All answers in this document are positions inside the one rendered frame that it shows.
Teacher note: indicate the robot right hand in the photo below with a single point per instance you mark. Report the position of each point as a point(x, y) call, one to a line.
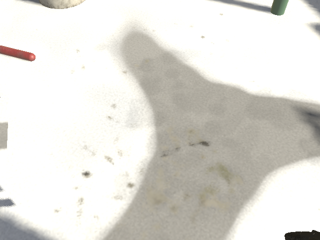
point(304, 235)

